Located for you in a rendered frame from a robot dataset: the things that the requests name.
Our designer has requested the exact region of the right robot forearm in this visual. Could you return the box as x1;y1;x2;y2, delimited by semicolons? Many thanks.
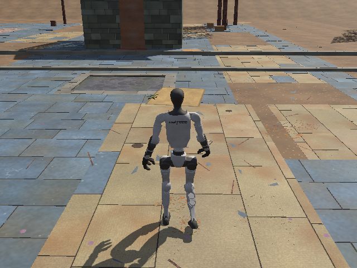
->
200;134;210;151

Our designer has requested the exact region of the right robot thigh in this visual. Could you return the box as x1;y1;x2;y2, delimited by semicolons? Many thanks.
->
184;156;197;193

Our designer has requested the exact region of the right robot hand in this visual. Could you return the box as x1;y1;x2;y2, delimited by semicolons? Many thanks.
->
197;149;210;157

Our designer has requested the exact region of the right robot upper arm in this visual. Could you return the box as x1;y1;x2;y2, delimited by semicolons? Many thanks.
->
189;112;205;142

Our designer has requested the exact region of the left robot hand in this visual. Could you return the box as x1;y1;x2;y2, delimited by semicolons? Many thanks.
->
142;157;155;170

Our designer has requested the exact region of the left robot upper arm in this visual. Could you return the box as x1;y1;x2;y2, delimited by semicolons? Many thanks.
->
151;113;166;145

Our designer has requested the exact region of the humanoid robot head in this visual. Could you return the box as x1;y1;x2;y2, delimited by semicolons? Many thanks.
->
169;88;187;116

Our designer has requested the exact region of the left robot forearm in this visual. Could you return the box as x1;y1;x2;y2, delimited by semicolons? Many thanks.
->
144;136;156;159

